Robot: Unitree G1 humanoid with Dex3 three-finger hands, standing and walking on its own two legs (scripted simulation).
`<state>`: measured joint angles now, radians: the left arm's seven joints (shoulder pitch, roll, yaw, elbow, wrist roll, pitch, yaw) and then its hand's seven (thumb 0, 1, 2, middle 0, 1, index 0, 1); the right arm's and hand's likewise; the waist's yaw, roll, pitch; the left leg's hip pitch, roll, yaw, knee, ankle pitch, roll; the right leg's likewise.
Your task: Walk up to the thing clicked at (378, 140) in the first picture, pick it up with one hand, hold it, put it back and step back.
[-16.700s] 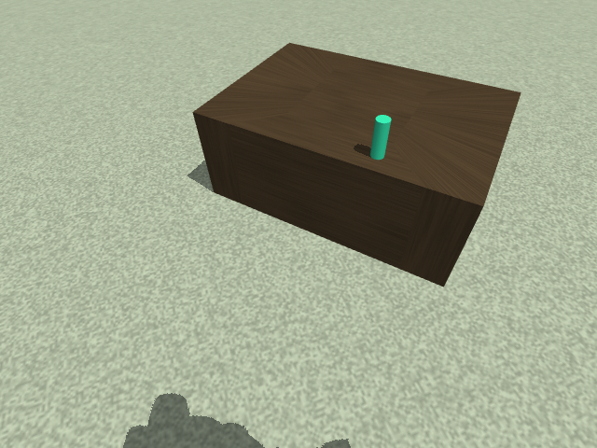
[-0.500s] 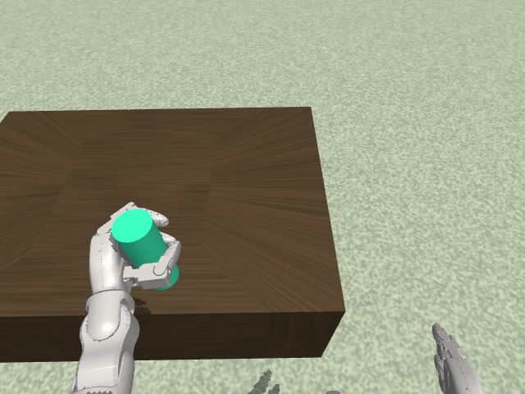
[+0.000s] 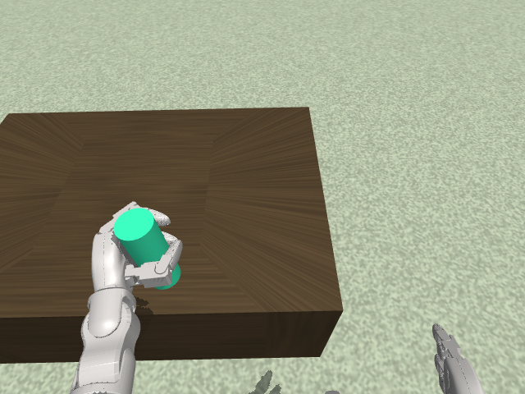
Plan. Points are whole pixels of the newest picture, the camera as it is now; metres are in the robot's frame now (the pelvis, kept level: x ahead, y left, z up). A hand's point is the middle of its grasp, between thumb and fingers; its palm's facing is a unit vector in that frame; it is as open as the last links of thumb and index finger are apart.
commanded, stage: hold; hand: left
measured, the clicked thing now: (151, 252) +0.33 +0.17 +0.06
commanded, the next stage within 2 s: crouch in 0.62 s
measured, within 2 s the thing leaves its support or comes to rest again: neither
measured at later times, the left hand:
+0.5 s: hand (156, 249) +0.33 +0.16 +0.07, palm faces +0.15 -0.99 +0.00, open 7.0 cm
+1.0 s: hand (155, 253) +0.34 +0.18 +0.04, palm faces +0.19 -0.98 +0.00, open 7.0 cm
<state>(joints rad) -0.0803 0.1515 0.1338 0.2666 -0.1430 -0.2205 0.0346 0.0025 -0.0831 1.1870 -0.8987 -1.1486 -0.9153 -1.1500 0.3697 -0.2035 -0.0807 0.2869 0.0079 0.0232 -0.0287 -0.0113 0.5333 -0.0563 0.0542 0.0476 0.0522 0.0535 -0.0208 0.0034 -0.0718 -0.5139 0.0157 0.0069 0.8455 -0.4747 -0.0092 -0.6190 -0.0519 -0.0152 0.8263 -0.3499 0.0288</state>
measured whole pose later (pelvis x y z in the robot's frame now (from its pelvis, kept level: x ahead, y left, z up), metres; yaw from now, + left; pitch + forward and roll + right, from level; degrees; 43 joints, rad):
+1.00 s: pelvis -0.01 +0.00 -0.01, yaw +0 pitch +10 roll +0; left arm -0.19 0.17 0.18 0.47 -0.13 -0.31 0.04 0.00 -0.09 1.19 -0.90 -1.14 -0.92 -1.14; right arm 0.36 -0.20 -0.06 0.26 -0.01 -0.01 -0.02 -0.01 0.54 -0.05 0.06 0.05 0.05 0.05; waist -0.04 -0.02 -0.07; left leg -0.59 0.01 0.00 0.89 -0.47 -0.01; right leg -0.68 -0.06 -0.02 0.86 -0.34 0.03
